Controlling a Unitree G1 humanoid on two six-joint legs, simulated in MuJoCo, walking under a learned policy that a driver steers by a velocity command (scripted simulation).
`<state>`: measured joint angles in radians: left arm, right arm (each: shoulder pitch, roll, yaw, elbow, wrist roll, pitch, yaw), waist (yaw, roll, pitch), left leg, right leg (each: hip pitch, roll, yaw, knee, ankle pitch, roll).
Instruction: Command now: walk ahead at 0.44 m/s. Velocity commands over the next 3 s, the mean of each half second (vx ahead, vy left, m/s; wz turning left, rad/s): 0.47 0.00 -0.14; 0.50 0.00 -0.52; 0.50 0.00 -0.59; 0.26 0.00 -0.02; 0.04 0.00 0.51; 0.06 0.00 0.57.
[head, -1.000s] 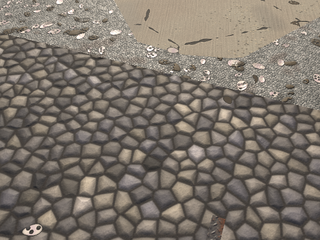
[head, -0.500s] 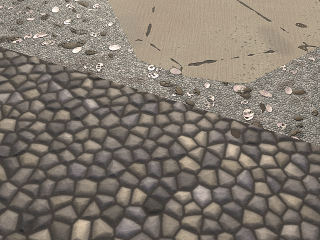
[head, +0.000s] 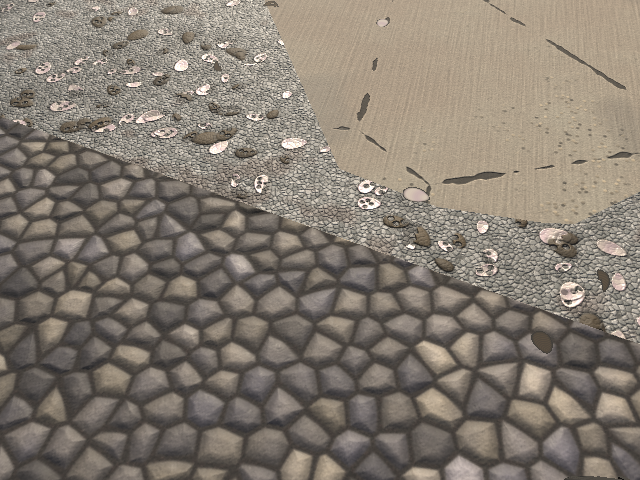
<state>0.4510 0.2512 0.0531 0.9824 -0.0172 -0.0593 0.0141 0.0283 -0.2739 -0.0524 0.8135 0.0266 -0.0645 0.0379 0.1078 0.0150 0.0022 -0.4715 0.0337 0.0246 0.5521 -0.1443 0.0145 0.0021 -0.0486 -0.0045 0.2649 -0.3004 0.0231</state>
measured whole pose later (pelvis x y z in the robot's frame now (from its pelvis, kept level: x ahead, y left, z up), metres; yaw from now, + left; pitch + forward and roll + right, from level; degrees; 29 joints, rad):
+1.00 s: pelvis +0.57 -0.04 -0.01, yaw -22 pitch +2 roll -1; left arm 0.42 0.22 0.04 0.91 0.07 -0.12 -0.10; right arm 0.04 -0.23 0.06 0.80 -0.07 -0.07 0.02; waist 0.10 0.02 -0.03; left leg -0.52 0.05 -0.02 0.52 -0.03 0.01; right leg -0.08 0.14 0.20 0.42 -0.37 -0.09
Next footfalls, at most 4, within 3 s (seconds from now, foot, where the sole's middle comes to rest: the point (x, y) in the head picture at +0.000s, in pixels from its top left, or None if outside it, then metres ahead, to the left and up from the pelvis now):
0.06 left None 0.15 0.13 -0.78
0.58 right None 0.48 -0.11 -0.78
1.02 left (372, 356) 0.78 0.01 -0.78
1.56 right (535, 339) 0.86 -0.37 -0.78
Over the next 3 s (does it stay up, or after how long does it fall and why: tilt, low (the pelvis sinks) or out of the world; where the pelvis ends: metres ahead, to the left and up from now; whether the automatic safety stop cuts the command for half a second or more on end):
stays up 1.06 -0.42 -0.15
